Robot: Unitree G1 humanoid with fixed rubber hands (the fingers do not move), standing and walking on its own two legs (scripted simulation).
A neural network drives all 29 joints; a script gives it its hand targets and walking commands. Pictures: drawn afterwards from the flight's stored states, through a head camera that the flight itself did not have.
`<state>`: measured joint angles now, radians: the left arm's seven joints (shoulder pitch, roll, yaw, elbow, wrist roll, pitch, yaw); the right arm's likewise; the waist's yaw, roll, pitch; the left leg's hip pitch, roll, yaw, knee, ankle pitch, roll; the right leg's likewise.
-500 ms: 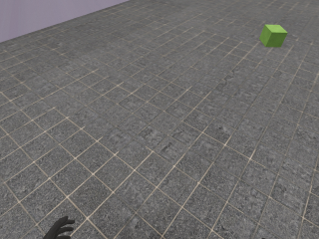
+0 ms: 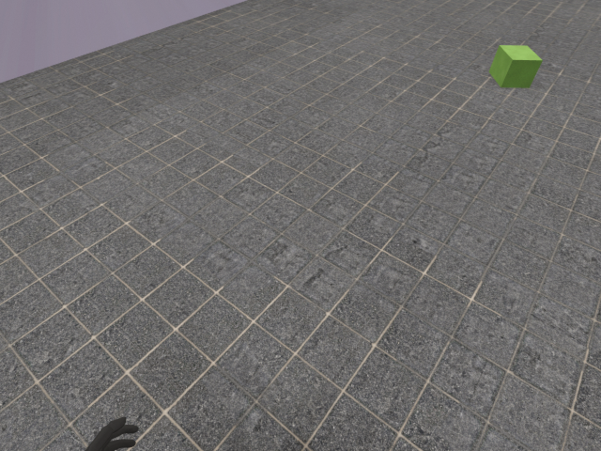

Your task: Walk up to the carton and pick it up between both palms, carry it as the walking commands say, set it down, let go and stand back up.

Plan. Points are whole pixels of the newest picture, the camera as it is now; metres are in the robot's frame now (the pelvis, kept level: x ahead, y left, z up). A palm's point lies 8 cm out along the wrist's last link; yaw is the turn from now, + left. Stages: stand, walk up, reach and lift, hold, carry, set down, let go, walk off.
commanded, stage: stand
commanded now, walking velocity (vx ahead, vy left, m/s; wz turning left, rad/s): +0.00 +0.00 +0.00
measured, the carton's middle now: (514, 66) +2.78 -1.49 -0.65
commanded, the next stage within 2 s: walk up in 0.64 s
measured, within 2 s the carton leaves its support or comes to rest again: neither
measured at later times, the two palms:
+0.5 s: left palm out of the picture +0.12 +0.28 -0.08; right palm out of the picture +0.09 -0.29 -0.11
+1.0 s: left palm out of the picture +0.12 +0.28 -0.07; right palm out of the picture +0.06 -0.32 -0.09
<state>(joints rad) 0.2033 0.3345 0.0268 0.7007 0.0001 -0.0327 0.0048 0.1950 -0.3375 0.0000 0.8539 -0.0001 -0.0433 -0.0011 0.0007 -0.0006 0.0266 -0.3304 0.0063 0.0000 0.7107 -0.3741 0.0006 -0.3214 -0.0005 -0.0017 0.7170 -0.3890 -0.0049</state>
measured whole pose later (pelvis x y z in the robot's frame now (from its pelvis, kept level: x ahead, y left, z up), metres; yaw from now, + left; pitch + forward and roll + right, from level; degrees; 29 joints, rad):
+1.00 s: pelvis -0.01 -0.01 +0.01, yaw -4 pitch +0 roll +1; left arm 0.20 0.39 0.05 0.77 0.00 -0.03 -0.10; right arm 0.20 -0.39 0.00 0.91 0.00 -0.12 0.03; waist 0.00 0.00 0.02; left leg -0.27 0.04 0.06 0.56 -0.34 0.01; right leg -0.45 0.00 0.00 0.88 -0.40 -0.01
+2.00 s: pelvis +0.45 -0.27 +0.02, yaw -15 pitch +0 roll +2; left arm 0.30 0.46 0.00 0.83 0.00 -0.08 -0.09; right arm 0.14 -0.45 0.00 0.93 0.00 -0.12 0.03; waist -0.02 0.00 -0.01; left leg -0.21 0.05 0.11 0.47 -0.26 0.01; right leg -0.44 -0.03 0.06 1.02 -0.37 -0.02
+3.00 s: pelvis +0.99 -0.47 +0.02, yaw -19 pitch -1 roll -1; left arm 0.25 0.46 0.03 0.86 0.00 -0.08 -0.10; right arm 0.22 -0.47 0.00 0.96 0.00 -0.13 0.05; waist -0.05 -0.01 0.01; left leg -0.05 0.07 0.13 0.39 -0.33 0.01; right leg -0.56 -0.05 0.03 0.83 -0.20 -0.02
